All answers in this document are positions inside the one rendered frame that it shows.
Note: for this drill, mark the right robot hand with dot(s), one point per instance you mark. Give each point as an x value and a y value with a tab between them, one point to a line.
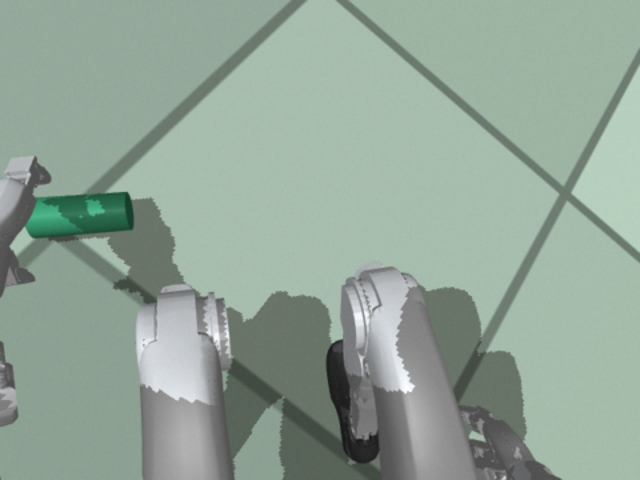
503	447

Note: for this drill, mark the right robot arm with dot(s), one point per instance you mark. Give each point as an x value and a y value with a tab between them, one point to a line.
530	470

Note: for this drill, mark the right robot foot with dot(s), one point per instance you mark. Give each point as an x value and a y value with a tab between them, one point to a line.
359	450

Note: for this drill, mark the left robot hand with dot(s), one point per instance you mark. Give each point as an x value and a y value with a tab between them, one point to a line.
17	203

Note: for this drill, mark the left robot arm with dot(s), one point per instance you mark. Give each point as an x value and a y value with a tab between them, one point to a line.
8	402

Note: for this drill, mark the can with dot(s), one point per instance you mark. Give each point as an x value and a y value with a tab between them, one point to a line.
81	214

